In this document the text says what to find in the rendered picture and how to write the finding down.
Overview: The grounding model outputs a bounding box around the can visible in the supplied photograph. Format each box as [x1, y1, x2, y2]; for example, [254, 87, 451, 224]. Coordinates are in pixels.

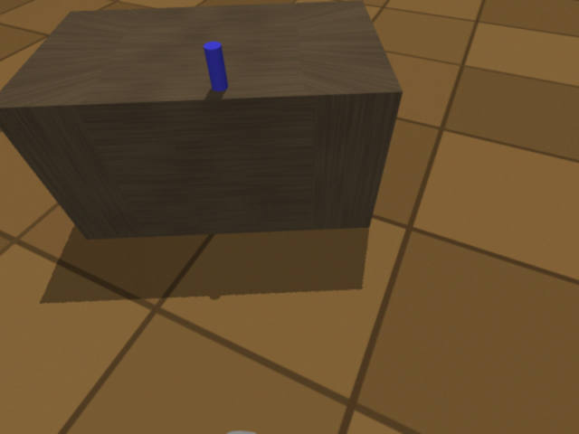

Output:
[204, 42, 228, 91]

